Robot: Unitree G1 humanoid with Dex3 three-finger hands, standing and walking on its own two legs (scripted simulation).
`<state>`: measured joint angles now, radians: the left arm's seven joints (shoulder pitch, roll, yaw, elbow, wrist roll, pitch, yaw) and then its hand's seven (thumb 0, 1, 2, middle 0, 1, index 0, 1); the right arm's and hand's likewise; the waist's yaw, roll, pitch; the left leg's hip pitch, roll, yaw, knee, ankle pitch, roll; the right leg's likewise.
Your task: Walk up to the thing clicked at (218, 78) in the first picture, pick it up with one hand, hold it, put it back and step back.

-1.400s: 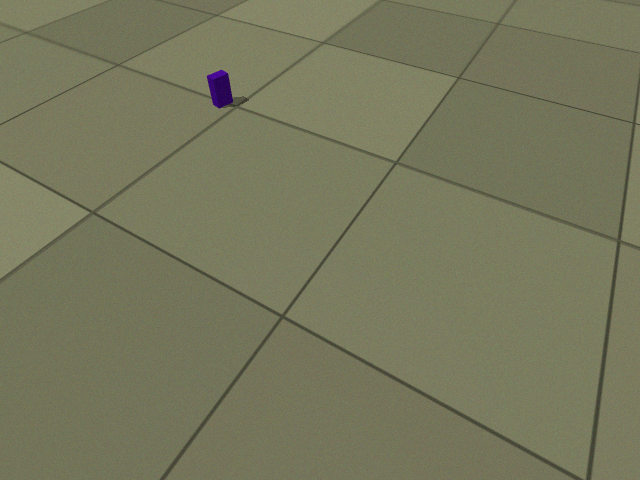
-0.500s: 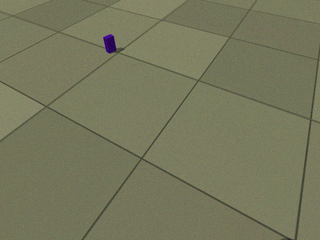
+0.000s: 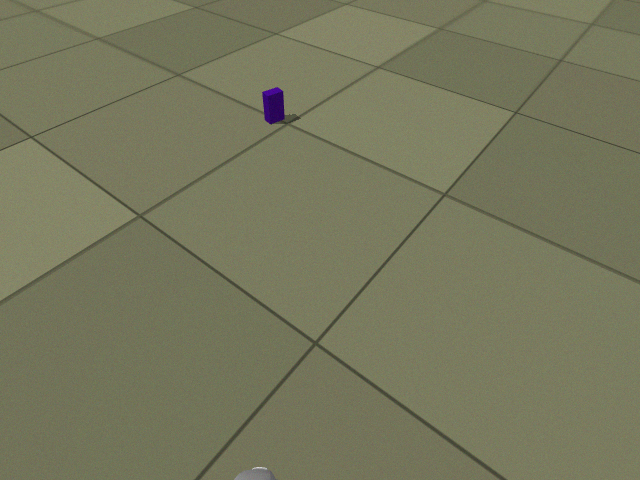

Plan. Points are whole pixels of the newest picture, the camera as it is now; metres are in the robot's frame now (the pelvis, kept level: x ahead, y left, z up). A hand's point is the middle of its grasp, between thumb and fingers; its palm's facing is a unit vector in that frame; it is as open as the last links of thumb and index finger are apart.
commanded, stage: walk up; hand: left
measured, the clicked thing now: (273, 106) +2.18 +0.37 -0.69
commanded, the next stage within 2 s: none
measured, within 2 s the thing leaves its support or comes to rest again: neither
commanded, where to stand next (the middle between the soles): +1.84 +0.08 m, yaw +4 degrees
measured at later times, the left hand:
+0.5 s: hand (141, 327) +0.38 +0.35 -0.14, palm faces -0.07 -0.94 -0.32, open 7.4 cm
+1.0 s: hand (178, 241) +0.61 +0.36 -0.17, palm faces +0.07 -0.94 -0.34, open 7.4 cm
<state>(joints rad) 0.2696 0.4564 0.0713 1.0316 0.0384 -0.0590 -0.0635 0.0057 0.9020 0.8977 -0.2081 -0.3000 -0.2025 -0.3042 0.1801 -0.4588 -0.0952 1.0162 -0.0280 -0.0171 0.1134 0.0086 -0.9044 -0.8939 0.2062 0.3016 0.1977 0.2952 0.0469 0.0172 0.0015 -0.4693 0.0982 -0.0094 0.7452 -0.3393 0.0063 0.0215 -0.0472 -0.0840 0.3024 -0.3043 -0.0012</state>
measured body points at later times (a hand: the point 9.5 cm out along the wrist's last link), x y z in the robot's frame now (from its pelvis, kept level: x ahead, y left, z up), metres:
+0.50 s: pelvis +0.27 +0.07 +0.00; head +0.28 +0.08 +0.45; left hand +0.38 +0.39 -0.11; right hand +0.25 -0.25 -0.12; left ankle +0.14 +0.18 -0.74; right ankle +0.44 -0.09 -0.70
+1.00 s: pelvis +0.61 +0.07 -0.02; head +0.63 +0.10 +0.43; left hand +0.61 +0.40 -0.14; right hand +0.78 -0.24 -0.09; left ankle +0.76 +0.20 -0.73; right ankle +0.49 -0.07 -0.74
